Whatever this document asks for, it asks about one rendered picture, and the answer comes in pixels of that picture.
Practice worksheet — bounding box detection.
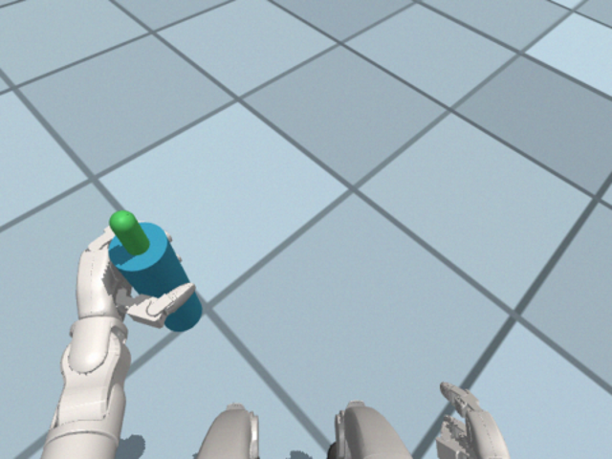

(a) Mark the right robot hand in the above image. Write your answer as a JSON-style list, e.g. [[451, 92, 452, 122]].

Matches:
[[436, 382, 511, 459]]

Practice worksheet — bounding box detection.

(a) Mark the left robot hand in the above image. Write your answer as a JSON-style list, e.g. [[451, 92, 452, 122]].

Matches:
[[76, 220, 196, 329]]

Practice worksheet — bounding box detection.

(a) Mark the bottle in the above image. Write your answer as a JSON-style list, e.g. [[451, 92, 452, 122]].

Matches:
[[108, 210, 202, 332]]

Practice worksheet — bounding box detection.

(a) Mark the left robot arm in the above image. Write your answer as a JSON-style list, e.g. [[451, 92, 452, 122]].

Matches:
[[40, 315, 131, 459]]

